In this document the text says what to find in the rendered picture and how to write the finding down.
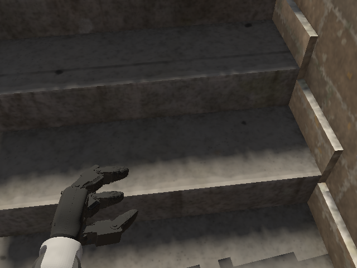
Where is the left robot forearm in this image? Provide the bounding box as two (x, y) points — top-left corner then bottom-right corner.
(32, 237), (83, 268)

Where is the robot left hand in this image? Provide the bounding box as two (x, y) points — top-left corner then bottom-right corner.
(50, 165), (138, 247)

